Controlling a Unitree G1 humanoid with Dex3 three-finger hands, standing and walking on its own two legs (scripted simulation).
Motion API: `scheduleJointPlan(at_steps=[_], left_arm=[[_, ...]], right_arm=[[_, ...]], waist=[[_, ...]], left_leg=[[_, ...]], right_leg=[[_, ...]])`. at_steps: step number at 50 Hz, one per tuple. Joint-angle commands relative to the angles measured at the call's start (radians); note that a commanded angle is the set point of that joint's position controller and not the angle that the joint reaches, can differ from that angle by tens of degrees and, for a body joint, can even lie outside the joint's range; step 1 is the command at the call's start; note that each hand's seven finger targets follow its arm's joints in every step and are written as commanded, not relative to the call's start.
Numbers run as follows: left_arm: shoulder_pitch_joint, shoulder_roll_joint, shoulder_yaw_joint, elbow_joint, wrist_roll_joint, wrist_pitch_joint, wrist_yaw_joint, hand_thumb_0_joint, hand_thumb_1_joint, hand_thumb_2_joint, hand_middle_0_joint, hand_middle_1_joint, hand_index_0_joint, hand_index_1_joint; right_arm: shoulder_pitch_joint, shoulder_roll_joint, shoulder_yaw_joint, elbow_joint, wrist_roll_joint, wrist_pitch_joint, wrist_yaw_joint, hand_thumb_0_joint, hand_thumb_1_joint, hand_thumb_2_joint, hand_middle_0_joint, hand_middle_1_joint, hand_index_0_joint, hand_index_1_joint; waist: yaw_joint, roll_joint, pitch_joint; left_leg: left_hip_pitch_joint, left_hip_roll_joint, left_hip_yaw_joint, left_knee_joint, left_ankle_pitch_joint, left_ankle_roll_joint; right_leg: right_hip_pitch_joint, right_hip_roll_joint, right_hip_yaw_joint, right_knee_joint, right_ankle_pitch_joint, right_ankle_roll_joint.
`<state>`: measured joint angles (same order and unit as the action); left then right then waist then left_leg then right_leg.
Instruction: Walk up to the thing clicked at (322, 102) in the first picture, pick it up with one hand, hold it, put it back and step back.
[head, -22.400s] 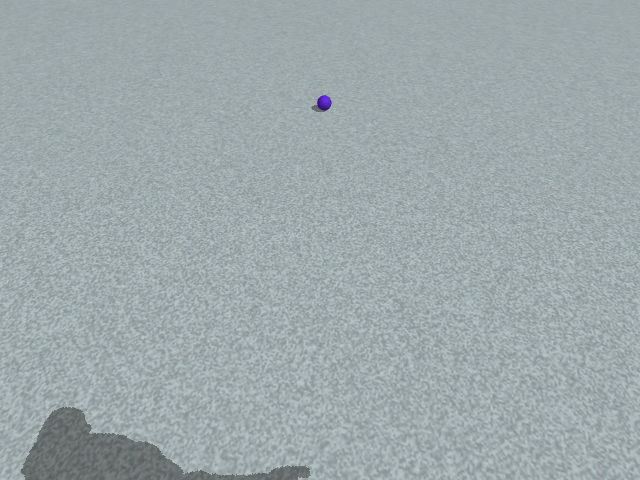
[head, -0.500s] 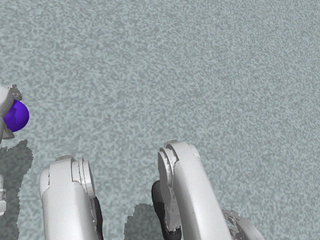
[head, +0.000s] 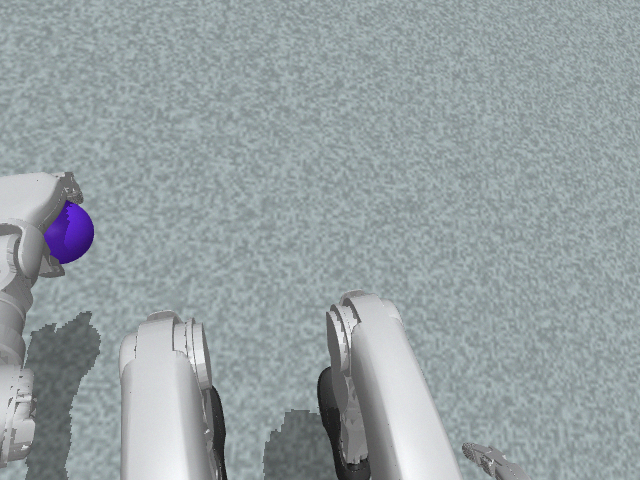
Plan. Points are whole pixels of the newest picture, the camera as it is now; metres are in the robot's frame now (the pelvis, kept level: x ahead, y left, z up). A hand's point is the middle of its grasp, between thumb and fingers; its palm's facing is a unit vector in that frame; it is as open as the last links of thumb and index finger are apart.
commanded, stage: lift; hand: left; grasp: from above
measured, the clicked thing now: (55, 231) +0.45 +0.31 -0.15
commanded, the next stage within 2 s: hold in 1.34 s
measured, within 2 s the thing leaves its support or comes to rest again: neither
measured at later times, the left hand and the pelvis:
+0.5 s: hand out of the picture +0.38 +0.30 +0.04, palm faces -0.41 -0.11 -0.91, open 11.1 cm; pelvis +0.00 +0.00 +0.13, yaw +3 degrees
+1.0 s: hand out of the picture +0.35 +0.29 +0.22, palm faces -0.44 -0.12 -0.89, open 11.2 cm; pelvis +0.04 +0.01 +0.30, yaw +6 degrees
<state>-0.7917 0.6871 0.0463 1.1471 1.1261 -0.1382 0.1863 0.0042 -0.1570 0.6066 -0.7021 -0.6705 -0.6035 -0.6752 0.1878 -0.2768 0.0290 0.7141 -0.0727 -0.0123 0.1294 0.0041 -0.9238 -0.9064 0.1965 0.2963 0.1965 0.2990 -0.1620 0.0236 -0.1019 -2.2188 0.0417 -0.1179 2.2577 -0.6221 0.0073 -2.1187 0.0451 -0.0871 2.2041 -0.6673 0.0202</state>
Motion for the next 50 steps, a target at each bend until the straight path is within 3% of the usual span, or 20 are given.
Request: scheduleJointPlan(at_steps=[1,3,4,7,8,18,19,24,26,28,30,31,33,35,37,39,44,46,50], left_arm=[[-0.269,0.281,0.056,-0.255,-0.032,0.005,0.008,0.0,0.6,0.997,-1.01,-0.825,-1.004,-0.833],[-0.255,0.25,0.035,-0.275,-0.044,0.008,-0.005,0.0,0.587,1.0,-0.993,-0.852,-0.991,-0.855],[-0.24,0.271,0.045,-0.291,-0.048,0.009,-0.009,0.0,0.579,1.004,-0.988,-0.849,-0.984,-0.855],[-0.179,0.245,0.041,-0.334,-0.065,0.015,-0.026,0.0,0.561,1.029,-0.969,-0.88,-0.965,-0.885],[-0.162,0.213,0.024,-0.367,-0.073,0.016,-0.031,0.0,0.563,1.022,-0.975,-0.868,-0.969,-0.875],[-0.079,0.183,0.016,-0.55,-0.113,0.062,-0.044,0.0,0.534,1.027,-0.919,-0.936,-0.925,-0.931],[-0.058,0.15,0.003,-0.555,-0.113,0.069,-0.045,0.0,0.52,1.055,-0.925,-0.931,-0.923,-0.934],[0.009,0.133,-0.001,-0.592,-0.119,0.108,-0.048,0.0,0.523,1.043,-0.916,-0.94,-0.918,-0.939],[0.06,0.082,-0.029,-0.596,-0.125,0.125,-0.054,0.0,0.524,1.052,-0.913,-0.958,-0.916,-0.956],[0.098,0.081,-0.025,-0.611,-0.138,0.137,-0.054,0.0,0.537,1.045,-0.925,-0.948,-0.927,-0.947],[0.081,0.054,-0.049,-0.641,-0.145,0.143,-0.06,0.0,0.522,1.036,-0.91,-0.955,-0.914,-0.952],[0.081,0.072,-0.038,-0.656,-0.14,0.144,-0.061,0.0,0.513,1.041,-0.908,-0.956,-0.909,-0.956],[0.154,0.049,-0.047,-0.629,-0.137,0.147,-0.06,0.0,0.543,1.006,-0.922,-0.951,-0.93,-0.946],[0.16,0.012,-0.074,-0.612,-0.137,0.148,-0.059,0.0,0.551,1.025,-0.921,-0.967,-0.93,-0.96],[0.153,0.03,-0.059,-0.591,-0.131,0.146,-0.05,0.0,0.518,1.027,-0.887,-0.99,-0.899,-0.979],[0.14,0.002,-0.084,-0.573,-0.126,0.141,-0.045,0.0,0.522,1.025,-0.896,-0.978,-0.906,-0.969],[0.158,-0.023,-0.097,-0.519,-0.119,0.139,-0.03,0.0,0.517,1.018,-0.873,-0.997,-0.889,-0.982],[0.154,-0.067,-0.134,-0.496,-0.113,0.14,-0.028,0.0,0.546,1.034,-0.894,-1.012,-0.911,-0.995],[0.163,-0.074,-0.133,-0.477,-0.113,0.151,-0.006,0.0,0.536,1.022,-0.884,-1.011,-0.903,-0.992]], right_arm=[[0.165,-0.221,-0.09,-0.051,0.025,-0.003,-0.029,0.0,-0.916,-0.906,0.2,0.3,0.2,0.3],[0.155,-0.215,-0.093,-0.062,0.031,0.0,-0.036,0.0,-0.916,-0.906,0.2,0.3,0.2,0.3],[0.151,-0.215,-0.095,-0.067,0.035,0.001,-0.04,0.0,-0.917,-0.906,0.2,0.3,0.2,0.3],[0.142,-0.208,-0.1,-0.084,0.046,0.003,-0.049,0.0,-0.916,-0.906,0.2,0.3,0.2,0.3],[0.138,-0.204,-0.102,-0.093,0.049,0.003,-0.051,0.0,-0.914,-0.906,0.2,0.3,0.2,0.3],[0.104,-0.181,-0.118,-0.119,0.075,0.014,-0.098,0.0,-0.913,-0.905,0.2,0.3,0.2,0.3],[0.103,-0.176,-0.118,-0.118,0.077,0.014,-0.102,0.0,-0.915,-0.906,0.2,0.3,0.2,0.3],[0.071,-0.169,-0.114,-0.123,0.089,0.018,-0.126,0.0,-0.91,-0.904,0.2,0.3,0.2,0.3],[0.065,-0.16,-0.113,-0.126,0.095,0.019,-0.135,0.0,-0.912,-0.904,0.2,0.3,0.2,0.3],[0.057,-0.151,-0.107,-0.122,0.1,0.019,-0.143,0.0,-0.91,-0.904,0.2,0.3,0.2,0.3],[0.059,-0.143,-0.106,-0.118,0.104,0.016,-0.153,0.0,-0.912,-0.905,0.2,0.3,0.2,0.3],[0.056,-0.143,-0.105,-0.117,0.106,0.014,-0.16,0.0,-0.912,-0.905,0.2,0.3,0.2,0.3],[0.053,-0.131,-0.101,-0.118,0.111,0.012,-0.169,0.0,-0.914,-0.906,0.2,0.3,0.2,0.3],[0.051,-0.119,-0.097,-0.106,0.112,0.006,-0.177,0.0,-0.912,-0.906,0.2,0.3,0.2,0.3],[0.056,-0.118,-0.096,-0.096,0.113,-0.005,-0.185,0.0,-0.914,-0.906,0.2,0.3,0.2,0.3],[0.057,-0.115,-0.097,-0.094,0.115,-0.014,-0.189,0.0,-0.913,-0.906,0.2,0.3,0.2,0.3],[0.068,-0.116,-0.103,-0.09,0.114,-0.031,-0.193,0.0,-0.91,-0.906,0.2,0.3,0.2,0.3],[0.081,-0.112,-0.101,-0.084,0.115,-0.034,-0.194,0.0,-0.909,-0.906,0.2,0.3,0.2,0.3],[0.099,-0.114,-0.103,-0.079,0.113,-0.038,-0.192,0.0,-0.909,-0.905,0.2,0.3,0.2,0.3]], waist=[[0.03,0.219,-0.686],[0.025,0.199,-0.662],[0.028,0.192,-0.648],[0.049,0.19,-0.663],[0.05,0.194,-0.673],[0.067,0.166,-0.697],[0.065,0.169,-0.681],[0.074,0.165,-0.641],[0.071,0.154,-0.629],[0.079,0.13,-0.595],[0.063,0.123,-0.567],[0.071,0.136,-0.569],[0.078,0.103,-0.532],[0.068,0.087,-0.475],[0.071,0.07,-0.433],[0.071,0.078,-0.404],[0.091,0.072,-0.374],[0.08,0.061,-0.368],[0.093,0.058,-0.343]], left_leg=[[0.58,-0.027,0.056,-0.319,0.053,0.026],[0.583,-0.025,0.05,-0.351,0.025,0.027],[0.586,-0.025,0.046,-0.364,0.009,0.029],[0.624,-0.027,0.049,-0.41,0.012,0.029],[0.652,-0.024,0.043,-0.433,0.017,0.026],[0.84,-0.024,0.052,-0.596,0.029,0.024],[0.863,-0.023,0.047,-0.627,0.029,0.022],[0.999,-0.016,0.032,-0.762,0.036,0.017],[1.054,-0.016,0.032,-0.81,0.056,0.015],[1.089,-0.017,0.042,-0.854,0.07,0.015],[1.13,-0.019,0.052,-0.896,0.074,0.016],[1.159,-0.021,0.056,-0.92,0.085,0.014],[1.196,-0.026,0.071,-0.96,0.107,0.014],[1.226,-0.025,0.079,-1.001,0.125,0.014],[1.245,-0.026,0.079,-1.045,0.123,0.014],[1.287,-0.029,0.086,-1.093,0.123,0.012],[1.408,-0.029,0.081,-1.212,0.159,0.006],[1.454,-0.029,0.083,-1.237,0.221,0.004],[1.527,-0.034,0.091,-1.307,0.281,0.002]], right_leg=[[0.323,0.018,-0.031,-0.308,0.127,-0.061],[0.323,0.018,-0.03,-0.334,0.105,-0.06],[0.332,0.018,-0.024,-0.351,0.087,-0.06],[0.374,0.016,-0.016,-0.385,0.091,-0.059],[0.389,0.017,-0.02,-0.392,0.102,-0.058],[0.577,0.017,0.009,-0.572,0.107,-0.052],[0.592,0.014,0.008,-0.586,0.117,-0.05],[0.698,0.011,0.011,-0.683,0.136,-0.046],[0.746,0.011,0.013,-0.731,0.149,-0.045],[0.81,0.01,0.02,-0.789,0.155,-0.044],[0.859,0.009,0.031,-0.849,0.157,-0.043],[0.893,0.008,0.037,-0.872,0.162,-0.044],[0.958,0.01,0.047,-0.935,0.171,-0.045],[1.003,0.012,0.054,-0.987,0.185,-0.044],[1.052,0.01,0.064,-1.036,0.176,-0.043],[1.089,0.01,0.074,-1.084,0.174,-0.045],[1.204,0.012,0.078,-1.184,0.208,-0.044],[1.24,0.015,0.075,-1.21,0.268,-0.043],[1.32,0.015,0.074,-1.277,0.322,-0.045]])
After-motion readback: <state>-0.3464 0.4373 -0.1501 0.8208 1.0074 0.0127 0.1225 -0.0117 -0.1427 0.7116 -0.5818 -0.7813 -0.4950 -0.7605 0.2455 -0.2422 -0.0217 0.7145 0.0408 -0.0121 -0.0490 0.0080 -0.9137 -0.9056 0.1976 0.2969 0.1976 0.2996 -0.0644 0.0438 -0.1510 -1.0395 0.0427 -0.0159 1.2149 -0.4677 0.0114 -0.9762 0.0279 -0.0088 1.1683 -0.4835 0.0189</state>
